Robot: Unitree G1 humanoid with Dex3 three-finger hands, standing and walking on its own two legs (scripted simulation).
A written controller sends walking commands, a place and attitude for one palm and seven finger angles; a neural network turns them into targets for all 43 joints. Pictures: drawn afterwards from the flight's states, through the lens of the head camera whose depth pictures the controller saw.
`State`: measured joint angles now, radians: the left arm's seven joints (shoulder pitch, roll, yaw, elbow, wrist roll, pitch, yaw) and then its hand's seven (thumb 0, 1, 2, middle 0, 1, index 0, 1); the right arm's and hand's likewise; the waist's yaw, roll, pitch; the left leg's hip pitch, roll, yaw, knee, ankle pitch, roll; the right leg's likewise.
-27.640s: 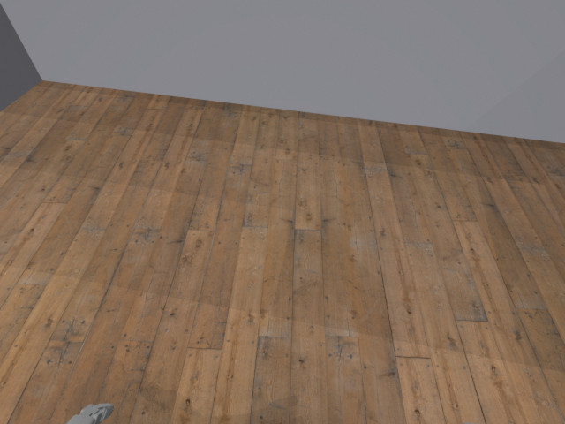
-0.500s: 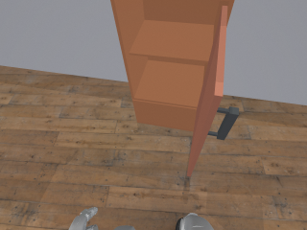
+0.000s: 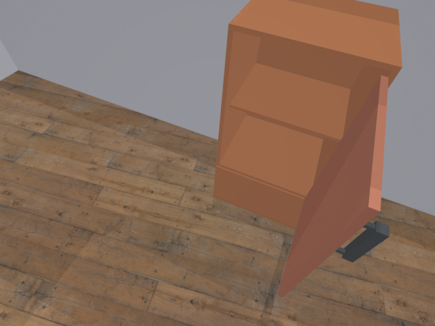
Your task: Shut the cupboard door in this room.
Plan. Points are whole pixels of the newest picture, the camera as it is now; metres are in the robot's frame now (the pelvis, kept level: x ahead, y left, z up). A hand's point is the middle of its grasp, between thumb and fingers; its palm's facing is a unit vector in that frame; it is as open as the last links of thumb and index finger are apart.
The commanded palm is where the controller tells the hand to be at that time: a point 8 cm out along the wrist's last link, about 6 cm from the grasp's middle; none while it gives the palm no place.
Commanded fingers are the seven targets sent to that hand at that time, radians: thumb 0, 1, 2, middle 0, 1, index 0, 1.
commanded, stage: turn or walk to find it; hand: left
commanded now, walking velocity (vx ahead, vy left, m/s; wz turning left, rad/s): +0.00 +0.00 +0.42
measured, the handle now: (353, 239) +0.32 -0.25 -0.04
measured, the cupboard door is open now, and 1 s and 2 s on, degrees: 88 88 88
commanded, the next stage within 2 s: stand and wait in 0.78 s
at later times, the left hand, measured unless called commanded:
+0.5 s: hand out of the picture +0.02 +0.15 -0.15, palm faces +0.17 -0.94 -0.28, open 7.4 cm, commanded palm none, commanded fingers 0.00 0.90 0.90 -0.20 -0.30 -0.20 -0.30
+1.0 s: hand out of the picture -0.06 +0.20 -0.17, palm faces +0.36 -0.89 -0.27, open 7.4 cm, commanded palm none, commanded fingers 0.00 0.90 0.90 -0.20 -0.30 -0.20 -0.30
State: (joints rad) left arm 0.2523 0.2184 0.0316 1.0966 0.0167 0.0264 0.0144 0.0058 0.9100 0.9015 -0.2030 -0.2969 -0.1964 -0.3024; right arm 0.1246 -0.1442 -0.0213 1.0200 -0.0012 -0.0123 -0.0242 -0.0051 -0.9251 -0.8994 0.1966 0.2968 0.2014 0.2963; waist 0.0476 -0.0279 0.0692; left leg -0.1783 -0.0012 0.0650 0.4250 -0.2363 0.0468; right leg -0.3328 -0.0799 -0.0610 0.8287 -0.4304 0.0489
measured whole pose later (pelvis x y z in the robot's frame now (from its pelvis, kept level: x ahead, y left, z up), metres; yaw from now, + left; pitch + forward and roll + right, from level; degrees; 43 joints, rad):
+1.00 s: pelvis -0.02 -0.02 +0.00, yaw +20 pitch +1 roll +0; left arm 0.20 0.26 0.05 1.00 0.02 0.05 0.01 0.01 0.91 0.90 -0.20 -0.30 -0.20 -0.30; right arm 0.13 -0.18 -0.03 0.97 -0.01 0.02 -0.01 0.01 -0.90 -0.90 0.20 0.30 0.20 0.30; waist 0.03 -0.02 0.09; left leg -0.18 0.00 0.02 0.44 -0.27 0.00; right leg -0.40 -0.08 -0.04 0.87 -0.44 0.07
